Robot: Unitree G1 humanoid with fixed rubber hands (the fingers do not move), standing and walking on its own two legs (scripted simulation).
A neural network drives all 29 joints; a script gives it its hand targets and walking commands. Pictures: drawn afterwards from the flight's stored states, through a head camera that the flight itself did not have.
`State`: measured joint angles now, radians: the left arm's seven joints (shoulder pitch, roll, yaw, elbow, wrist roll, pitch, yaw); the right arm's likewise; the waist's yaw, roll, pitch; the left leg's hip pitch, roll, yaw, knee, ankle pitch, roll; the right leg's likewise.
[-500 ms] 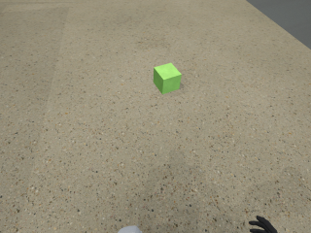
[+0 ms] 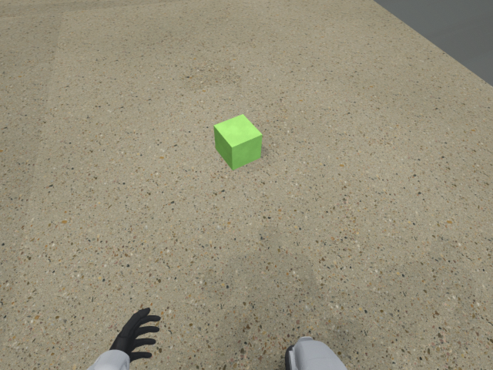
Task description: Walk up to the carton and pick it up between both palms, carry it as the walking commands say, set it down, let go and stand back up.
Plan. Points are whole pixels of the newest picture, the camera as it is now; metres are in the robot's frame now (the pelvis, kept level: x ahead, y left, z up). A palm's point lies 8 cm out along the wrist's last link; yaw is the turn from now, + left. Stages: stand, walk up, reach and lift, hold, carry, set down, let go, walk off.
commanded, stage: walk up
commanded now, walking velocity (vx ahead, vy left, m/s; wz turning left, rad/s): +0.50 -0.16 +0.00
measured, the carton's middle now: (237, 142) +1.27 -0.03 -0.68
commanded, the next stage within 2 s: none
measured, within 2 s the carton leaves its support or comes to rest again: neither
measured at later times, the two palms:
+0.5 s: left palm (110, 325) +0.23 +0.27 -0.14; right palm (368, 251) +0.33 -0.25 -0.10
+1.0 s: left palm (157, 171) +0.57 +0.21 -0.10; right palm (383, 247) +0.33 -0.29 -0.11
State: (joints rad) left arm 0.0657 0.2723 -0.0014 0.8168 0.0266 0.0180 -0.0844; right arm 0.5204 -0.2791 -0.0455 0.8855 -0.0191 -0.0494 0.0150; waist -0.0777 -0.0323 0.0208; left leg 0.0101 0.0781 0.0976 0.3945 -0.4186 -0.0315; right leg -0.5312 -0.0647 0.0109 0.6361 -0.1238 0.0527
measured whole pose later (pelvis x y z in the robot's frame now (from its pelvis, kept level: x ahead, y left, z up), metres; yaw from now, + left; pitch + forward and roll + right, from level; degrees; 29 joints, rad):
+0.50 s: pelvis +0.22 +0.02 -0.01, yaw -1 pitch +0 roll -3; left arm 0.42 0.26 0.00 0.82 0.03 -0.03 -0.03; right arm 0.17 -0.27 -0.05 0.89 -0.02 -0.06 0.05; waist 0.03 -0.01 0.02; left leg -0.42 0.07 0.09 0.64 -0.19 0.01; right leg -0.17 -0.05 -0.01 0.68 -0.43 0.04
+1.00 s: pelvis +0.40 -0.02 +0.00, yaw -1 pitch +0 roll -1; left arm 0.09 0.27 0.00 0.82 0.03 0.01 -0.08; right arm 0.50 -0.27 -0.05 0.91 -0.02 -0.05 0.02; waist -0.07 -0.02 0.02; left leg -0.01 0.08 0.10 0.40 -0.39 -0.04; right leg -0.48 -0.07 0.00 0.62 -0.15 0.04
